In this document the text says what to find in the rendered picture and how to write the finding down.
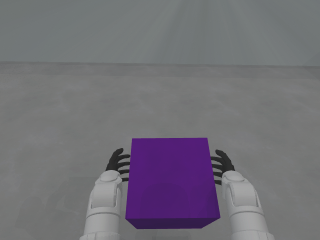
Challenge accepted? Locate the robot left hand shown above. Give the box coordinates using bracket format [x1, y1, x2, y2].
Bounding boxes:
[105, 148, 130, 182]

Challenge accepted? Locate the right robot forearm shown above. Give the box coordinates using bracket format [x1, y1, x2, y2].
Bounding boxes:
[221, 170, 275, 240]

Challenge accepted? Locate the left robot forearm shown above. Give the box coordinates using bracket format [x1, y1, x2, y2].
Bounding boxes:
[79, 170, 123, 240]

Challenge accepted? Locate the robot right hand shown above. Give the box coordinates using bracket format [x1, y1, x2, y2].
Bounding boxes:
[210, 149, 235, 185]

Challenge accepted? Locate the carton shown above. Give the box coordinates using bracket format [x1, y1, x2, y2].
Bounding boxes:
[125, 137, 221, 229]

